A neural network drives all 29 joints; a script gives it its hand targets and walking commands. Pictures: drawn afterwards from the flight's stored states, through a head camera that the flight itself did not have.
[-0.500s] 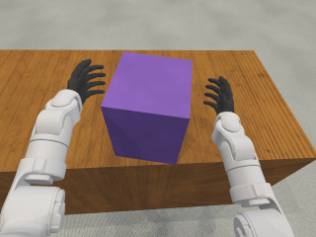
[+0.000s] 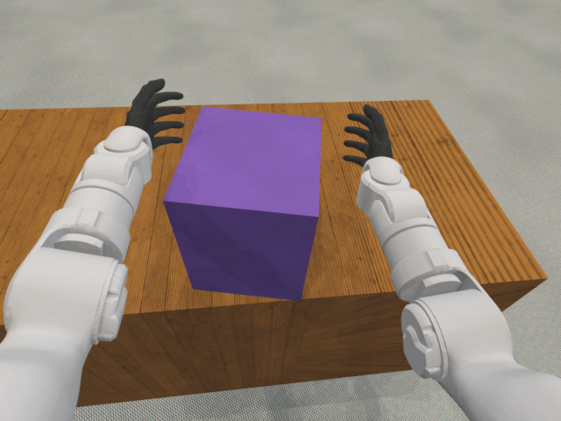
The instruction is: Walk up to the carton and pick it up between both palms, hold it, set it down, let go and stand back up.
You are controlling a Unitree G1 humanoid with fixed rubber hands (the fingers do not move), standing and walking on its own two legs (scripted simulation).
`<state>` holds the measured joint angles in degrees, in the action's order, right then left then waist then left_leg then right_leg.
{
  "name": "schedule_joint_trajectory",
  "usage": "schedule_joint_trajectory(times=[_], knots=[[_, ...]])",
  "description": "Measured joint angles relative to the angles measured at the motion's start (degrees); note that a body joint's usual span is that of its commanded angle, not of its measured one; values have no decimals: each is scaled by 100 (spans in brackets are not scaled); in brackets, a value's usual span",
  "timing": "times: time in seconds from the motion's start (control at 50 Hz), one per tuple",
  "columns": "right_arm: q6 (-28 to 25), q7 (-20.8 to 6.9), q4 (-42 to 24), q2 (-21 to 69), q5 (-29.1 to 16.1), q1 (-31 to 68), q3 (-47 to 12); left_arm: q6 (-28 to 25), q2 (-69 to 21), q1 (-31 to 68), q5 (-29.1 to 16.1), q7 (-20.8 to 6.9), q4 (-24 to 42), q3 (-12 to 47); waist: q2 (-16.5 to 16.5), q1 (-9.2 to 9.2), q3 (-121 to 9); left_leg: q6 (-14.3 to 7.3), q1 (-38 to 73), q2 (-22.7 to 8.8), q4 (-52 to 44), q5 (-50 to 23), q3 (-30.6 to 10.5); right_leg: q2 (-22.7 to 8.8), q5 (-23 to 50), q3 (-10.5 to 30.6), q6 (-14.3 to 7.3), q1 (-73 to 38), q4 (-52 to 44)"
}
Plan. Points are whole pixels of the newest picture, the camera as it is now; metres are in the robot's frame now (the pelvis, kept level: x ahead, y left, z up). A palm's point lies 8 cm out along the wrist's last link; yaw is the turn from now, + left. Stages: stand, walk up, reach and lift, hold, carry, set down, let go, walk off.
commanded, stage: reach and lift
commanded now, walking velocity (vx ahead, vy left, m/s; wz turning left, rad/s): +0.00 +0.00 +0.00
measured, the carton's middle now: (253, 208) +0.47 +0.00 +0.01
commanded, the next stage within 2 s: none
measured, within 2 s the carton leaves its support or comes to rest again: neither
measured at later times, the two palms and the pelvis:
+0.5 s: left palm (144, 180) +0.47 +0.17 +0.09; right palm (370, 184) +0.43 -0.17 +0.09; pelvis +0.01 +0.00 +0.00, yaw +0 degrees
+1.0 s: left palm (163, 194) +0.48 +0.15 +0.05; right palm (359, 196) +0.44 -0.17 +0.06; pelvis +0.01 +0.01 -0.01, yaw -1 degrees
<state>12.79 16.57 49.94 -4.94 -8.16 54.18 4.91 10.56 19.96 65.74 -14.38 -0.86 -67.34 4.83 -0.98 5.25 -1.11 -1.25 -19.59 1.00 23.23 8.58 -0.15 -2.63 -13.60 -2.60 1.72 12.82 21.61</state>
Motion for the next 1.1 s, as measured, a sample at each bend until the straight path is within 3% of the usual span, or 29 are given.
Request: schedule_joint_trajectory(times=[0.34,0.62,0.9,1.02,1.1], knots=[[-1028,-124,1078,0,0,24,0,-1231,-10,-246,-1,-1,-1007,202,0,24,-27,19,-204,-42,92,54,-1,40,-9,0,0,165,0],[-1921,-297,1682,0,0,25,-1,-1985,-183,-601,-1,-1,-1129,213,0,24,-228,19,-895,-61,339,112,-1,56,-8,0,0,801,132],[-2320,-373,1803,0,-1,26,117,-2284,-406,-601,-1,5,-1131,57,26,25,-356,19,-1455,-64,520,139,-1,57,-1,0,0,1322,235],[-2436,-404,1803,101,115,25,391,-2361,-511,-601,307,7,-1131,-295,33,24,-362,19,-1488,-64,536,153,-1,57,0,0,0,1349,236],[-2593,-495,1802,345,705,25,881,-2420,-584,-601,853,-3,-1131,-822,33,24,-365,19,-1488,-64,536,153,-2,57,0,0,0,1349,235]])
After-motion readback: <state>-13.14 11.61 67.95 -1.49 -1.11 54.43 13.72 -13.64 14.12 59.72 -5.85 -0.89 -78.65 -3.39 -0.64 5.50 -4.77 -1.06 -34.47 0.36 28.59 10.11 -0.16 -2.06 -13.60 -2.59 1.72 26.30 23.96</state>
